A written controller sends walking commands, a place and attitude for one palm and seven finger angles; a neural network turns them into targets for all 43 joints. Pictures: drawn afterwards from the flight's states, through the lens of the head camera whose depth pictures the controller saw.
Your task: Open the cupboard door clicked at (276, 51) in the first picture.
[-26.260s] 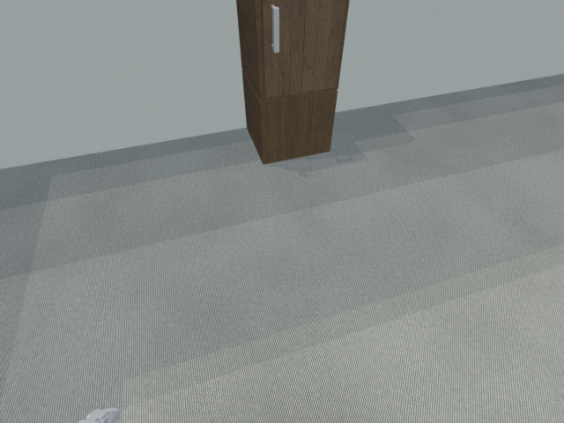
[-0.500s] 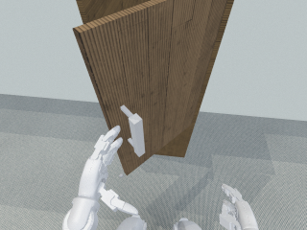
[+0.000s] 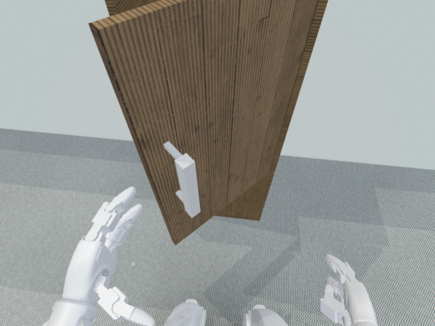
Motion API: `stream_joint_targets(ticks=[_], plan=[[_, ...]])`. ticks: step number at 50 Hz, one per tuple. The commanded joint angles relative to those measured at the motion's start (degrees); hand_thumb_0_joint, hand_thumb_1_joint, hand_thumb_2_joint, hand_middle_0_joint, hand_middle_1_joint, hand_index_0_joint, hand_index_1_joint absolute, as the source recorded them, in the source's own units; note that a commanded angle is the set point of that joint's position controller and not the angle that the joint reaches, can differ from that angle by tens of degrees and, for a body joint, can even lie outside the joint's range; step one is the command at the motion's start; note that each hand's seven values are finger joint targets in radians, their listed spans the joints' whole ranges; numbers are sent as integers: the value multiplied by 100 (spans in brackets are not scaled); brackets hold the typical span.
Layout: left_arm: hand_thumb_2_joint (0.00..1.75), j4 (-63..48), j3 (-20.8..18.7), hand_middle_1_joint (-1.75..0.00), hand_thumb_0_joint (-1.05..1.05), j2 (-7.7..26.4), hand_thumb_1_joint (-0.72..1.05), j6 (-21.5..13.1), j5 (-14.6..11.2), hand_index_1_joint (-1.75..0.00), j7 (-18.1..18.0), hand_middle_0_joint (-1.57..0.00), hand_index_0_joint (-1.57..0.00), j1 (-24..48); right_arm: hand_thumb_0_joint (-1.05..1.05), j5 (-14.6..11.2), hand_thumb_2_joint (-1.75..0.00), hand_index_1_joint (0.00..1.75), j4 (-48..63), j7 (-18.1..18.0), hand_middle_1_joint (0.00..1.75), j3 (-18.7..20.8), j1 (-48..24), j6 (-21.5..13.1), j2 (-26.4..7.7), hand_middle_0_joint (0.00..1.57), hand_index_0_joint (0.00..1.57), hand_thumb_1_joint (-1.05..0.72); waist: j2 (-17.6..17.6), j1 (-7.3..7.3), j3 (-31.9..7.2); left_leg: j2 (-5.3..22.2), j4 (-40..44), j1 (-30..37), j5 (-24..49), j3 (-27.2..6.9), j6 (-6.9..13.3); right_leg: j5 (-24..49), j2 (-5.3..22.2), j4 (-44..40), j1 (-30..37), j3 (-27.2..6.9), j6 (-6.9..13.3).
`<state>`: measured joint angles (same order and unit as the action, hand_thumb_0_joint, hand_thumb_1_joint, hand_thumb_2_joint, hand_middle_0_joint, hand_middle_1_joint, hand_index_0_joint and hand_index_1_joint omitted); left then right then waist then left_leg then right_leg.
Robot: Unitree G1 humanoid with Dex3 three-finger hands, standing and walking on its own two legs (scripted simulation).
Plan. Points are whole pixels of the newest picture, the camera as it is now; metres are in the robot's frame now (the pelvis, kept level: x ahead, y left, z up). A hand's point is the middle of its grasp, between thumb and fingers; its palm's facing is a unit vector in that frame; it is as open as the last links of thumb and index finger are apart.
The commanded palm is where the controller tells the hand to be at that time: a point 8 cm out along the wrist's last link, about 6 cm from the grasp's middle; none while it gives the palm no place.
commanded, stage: draw the hand back to the body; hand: left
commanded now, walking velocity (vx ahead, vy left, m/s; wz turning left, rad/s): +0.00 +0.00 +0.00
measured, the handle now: (182, 182) +0.36 +0.09 +0.07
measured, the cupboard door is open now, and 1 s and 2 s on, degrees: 47 47 47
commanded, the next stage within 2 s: step back with the hand held close in 1.54 s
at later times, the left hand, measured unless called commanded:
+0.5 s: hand (73, 248) +0.20 +0.19 +0.15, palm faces -0.04 -0.99 -0.14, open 16.1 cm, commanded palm +0.18 +0.26 +0.16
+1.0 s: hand out of the picture +0.23 +0.27 +0.22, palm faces +0.35 -0.84 -0.40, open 11.0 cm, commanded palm +0.18 +0.31 +0.24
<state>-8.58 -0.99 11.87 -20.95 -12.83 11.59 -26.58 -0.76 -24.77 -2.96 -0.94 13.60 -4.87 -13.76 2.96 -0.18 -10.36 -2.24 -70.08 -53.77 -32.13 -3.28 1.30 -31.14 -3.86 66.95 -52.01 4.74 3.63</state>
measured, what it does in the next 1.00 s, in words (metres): rises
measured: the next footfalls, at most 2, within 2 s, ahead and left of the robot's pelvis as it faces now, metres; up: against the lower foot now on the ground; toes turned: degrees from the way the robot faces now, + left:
none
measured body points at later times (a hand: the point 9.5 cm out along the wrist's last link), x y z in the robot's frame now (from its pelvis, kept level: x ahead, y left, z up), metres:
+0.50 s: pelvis +0.01 +0.02 +0.04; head +0.02 +0.01 +0.49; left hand +0.20 +0.25 +0.16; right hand +0.19 -0.22 -0.01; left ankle +0.02 +0.10 -0.64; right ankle +0.01 -0.09 -0.64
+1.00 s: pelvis +0.04 +0.03 +0.09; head +0.02 +0.01 +0.54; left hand +0.21 +0.31 +0.25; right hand +0.21 -0.19 +0.01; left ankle +0.02 +0.10 -0.64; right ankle +0.01 -0.09 -0.64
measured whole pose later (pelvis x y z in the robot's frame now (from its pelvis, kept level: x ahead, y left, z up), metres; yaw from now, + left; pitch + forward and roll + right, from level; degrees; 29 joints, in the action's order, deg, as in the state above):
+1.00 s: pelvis +0.04 +0.03 +0.09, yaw -1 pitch +0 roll -2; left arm -23.7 -14.1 19.9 -2.1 -3.2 -7.6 -30.3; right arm -0.9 -32.6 -5.6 -3.1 14.3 -5.3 -12.7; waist 4.0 2.4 -4.1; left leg -3.4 -33.9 -14.1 -19.7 -0.8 3.8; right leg -18.1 -2.4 30.8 -12.8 -0.2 0.7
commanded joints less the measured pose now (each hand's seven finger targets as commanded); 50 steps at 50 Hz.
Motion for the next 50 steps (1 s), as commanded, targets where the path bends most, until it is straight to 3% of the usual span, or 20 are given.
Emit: stream_joint_targets(ticks=[1, 2, 3, 4, 8, 12, 16, 19, 22, 23, 24, 25, 26, 28, 30, 32, 37, 43, 48, 50], plan=[[30, -1825, -485, -30, 0, 783, -50, -267, -21, -30, -147, -15, -15, 232, 0, -60, -90, 30, 1017, -60, 30, 235, -202, -338, -593, 20, 20, -90, -1, -16, -1283, 67, 1136, 984, 1295, 19, 16, 1211, 191, -1340, 1250, -573, -208], [30, -1907, -652, -30, 0, 958, -50, -173, -6, -30, -207, -15, -15, 150, 0, -66, -90, 30, 1019, -68, 30, 237, -204, -310, -594, 20, 20, -90, 31, 48, -1369, 59, 1219, 1032, 1352, 15, 24, 1233, 177, -1384, 1424, -578, -193], [30, -1951, -669, -30, 0, 905, -50, -66, -8, -30, -240, -15, -15, -27, 0, -94, -90, 30, 1070, -68, 30, 221, -212, -285, -544, 20, 20, -90, 5, 79, -1357, 46, 1320, 1107, 1384, 41, 22, 1303, 190, -1468, 1572, -568, -212], [30, -1839, -805, -30, 0, 976, -50, 51, 5, -30, -287, -15, -15, -155, 0, -120, -90, 30, 1057, -78, 30, 219, -201, -236, -534, 20, 20, -90, -3, 86, -1178, 60, 1425, 1158, 1368, 48, 10, 1285, 177, -1544, 1584, -519, -211], [30, -1611, -673, -30, 0, 692, -50, 404, -131, -30, -244, -15, -15, -228, 0, -180, -90, 30, 1077, -115, 30, 145, -238, -210, -541, 20, 20, -90, -272, -68, -575, 72, 1660, 1232, 1200, 18, 25, 1132, 179, -1902, 1604, -457, -272], [30, -1653, -702, -30, 0, 742, -50, 503, -291, -30, -42, -15, -15, -237, 0, -181, -90, 30, 1079, -165, 30, 109, -232, -285, -615, 20, 20, -90, -358, -111, -329, 101, 1848, 1417, 1197, -22, 38, 1095, 175, -2110, 1700, -408, -275], [30, -2009, -1020, -30, 0, 1068, -50, 408, -375, -30, 116, -15, -15, -108, 0, -178, -90, 30, 1050, -197, 30, 110, -172, -404, -639, 20, 20, -90, -164, -53, -438, 122, 2026, 1763, 1363, -45, 19, 1223, 171, -2180, 1850, -380, -252], [32, -2296, -1110, -30, 0, 1138, -47, 384, -429, -30, 136, -15, -15, -148, 0, -198, -90, 30, 1010, -189, 30, 84, -174, -503, -607, 20, 20, -90, 319, 13, -457, 135, 2196, 2089, 1598, -83, -27, 1427, 141, -2155, 1922, -251, -205], [36, -2187, -1334, -30, 0, 1237, -36, 512, -500, -30, 158, -16, -16, -203, 0, -216, -90, 30, 923, -197, 30, 96, -190, -542, -623, 20, 20, -90, 105, 26, -387, 153, 2280, 2161, 1718, -115, -37, 1546, 108, -2253, 2093, -222, -201], [37, -2212, -1281, -30, 0, 1162, -32, 575, -510, -30, 189, -16, -16, -248, 0, -234, -90, 30, 939, -196, 30, 91, -225, -561, -619, 20, 20, -90, 207, 33, -333, 159, 2338, 2225, 1734, -113, -50, 1566, 115, -2269, 2082, -195, -212], [39, -2717, -1486, -30, 0, 1940, -29, 844, 361, -30, -682, -16, -16, -128, 0, -121, -90, 30, 945, -331, 30, 140, -243, -440, -556, 20, 20, -90, 253, 368, -475, 255, 2715, 2353, 1714, -86, -15, 1524, 291, -2625, 2371, -600, -122], [40, -2552, -1206, -30, 0, 1368, -26, 1099, 447, -30, -1061, -16, -16, -521, 0, -105, -90, 30, 932, -381, 30, 98, -216, -371, -433, 20, 20, -90, 230, 192, -60, 248, 2805, 2387, 1529, -32, -21, 1374, 311, -2809, 2268, -600, -148], [42, -2500, -1058, -30, 0, 1166, -22, 1248, 512, -30, -1243, -16, -16, -599, 0, -108, -90, 30, 912, -390, 30, 95, -167, -313, -452, 20, 20, -90, 42, 130, 87, 269, 2863, 2382, 1447, -82, -36, 1306, 315, -2836, 2254, -522, -162], [45, -2483, -899, -30, 0, 1045, -15, 1419, 716, -30, -1516, -16, -16, -647, 0, -108, -90, 30, 814, -369, 30, 69, -202, -217, -460, 20, 20, -90, 199, 115, 263, 321, 3021, 2597, 1561, -116, -20, 1372, 314, -2938, 2403, -486, -157], [48, -2674, -1109, -30, 0, 1327, -8, 1483, 843, -30, -1727, -16, -16, -500, 0, -90, -90, 30, 791, -395, 30, 66, -253, -181, -502, 20, 20, -90, 64, 136, 183, 328, 3140, 2811, 1667, -107, -5, 1488, 316, -3056, 2595, -471, -159], [51, -2769, -1205, -30, 0, 1456, -1, 1519, 925, -30, -1857, -17, -17, -441, 0, -55, -90, 30, 730, -414, 30, 42, -324, -206, -518, 20, 20, -90, -45, 167, 97, 348, 3304, 3040, 1846, -120, 8, 1625, 323, -3182, 2850, -451, -160], [58, -2878, -1453, -30, 0, 1626, 17, 1534, 1012, -30, -2030, -17, -17, -104, 0, -33, -90, 30, 526, -436, 30, 0, -406, -306, -527, 20, 20, -90, 142, 192, 162, 375, 3671, 3532, 2209, -133, -47, 1874, 341, -3460, 3242, -445, -162], [68, -2676, -1633, -30, 0, 1551, 37, 1533, 996, -30, -2020, -18, -18, -124, 0, -30, -90, 30, 288, -361, 30, 8, -552, -382, -520, 20, 20, -90, -1, 231, 444, 443, 4058, 3951, 2943, -157, -156, 2231, 329, -3770, 3644, -409, -195], [75, -2622, -2021, -30, 0, 1716, 55, 1490, 949, -30, -1987, -19, -19, -133, 0, -16, -90, 30, 121, -290, 30, 57, -648, -407, -526, 20, 20, -90, -60, 301, 398, 465, 4279, 4241, 3504, -70, -205, 2638, 333, -3998, 4082, -415, -199], [78, -2806, -2163, -30, 0, 1834, 62, 1450, 942, -30, -1974, -19, -19, 77, 0, -10, -90, 30, 84, -264, 30, 67, -679, -424, -526, 20, 20, -90, 97, 304, 367, 462, 4351, 4378, 3591, -34, -221, 2715, 330, -4090, 4160, -433, -207]])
